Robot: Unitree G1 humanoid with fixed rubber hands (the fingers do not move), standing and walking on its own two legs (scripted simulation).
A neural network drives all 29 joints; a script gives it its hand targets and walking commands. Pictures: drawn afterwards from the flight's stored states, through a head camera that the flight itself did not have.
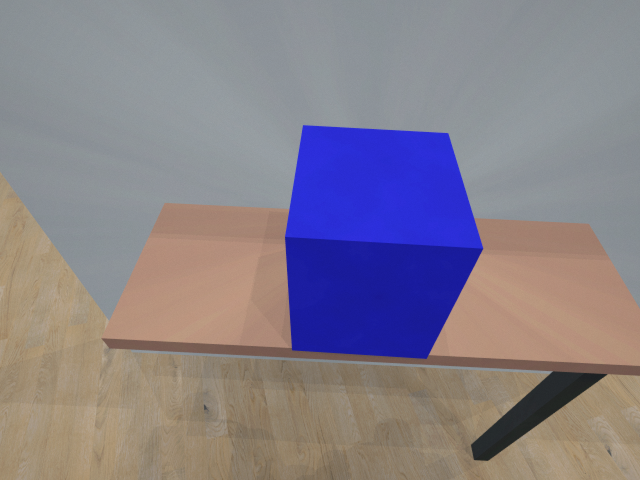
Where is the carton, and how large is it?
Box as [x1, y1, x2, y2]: [285, 125, 482, 358]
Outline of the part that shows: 303,125 285,234 292,349 426,358 482,249 481,242 448,134 436,132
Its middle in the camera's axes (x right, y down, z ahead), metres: +0.06 +0.01 +0.55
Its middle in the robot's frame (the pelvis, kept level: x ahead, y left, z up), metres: +0.42 -0.05 +0.06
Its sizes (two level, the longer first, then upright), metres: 0.210 0.200 0.250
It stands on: a table, 0.70 m high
